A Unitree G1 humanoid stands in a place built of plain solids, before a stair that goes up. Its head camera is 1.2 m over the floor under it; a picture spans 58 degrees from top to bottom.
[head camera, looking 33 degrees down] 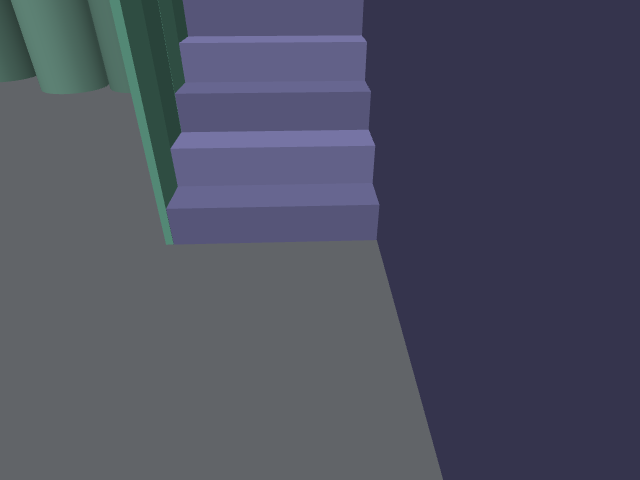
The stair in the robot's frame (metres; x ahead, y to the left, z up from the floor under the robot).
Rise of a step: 0.21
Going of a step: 0.24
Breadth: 1.02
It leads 2 degrees to the left of straight ahead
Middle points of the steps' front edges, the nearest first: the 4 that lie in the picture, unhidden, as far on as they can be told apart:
1.82 0.22 0.21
2.07 0.23 0.41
2.31 0.24 0.62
2.55 0.25 0.82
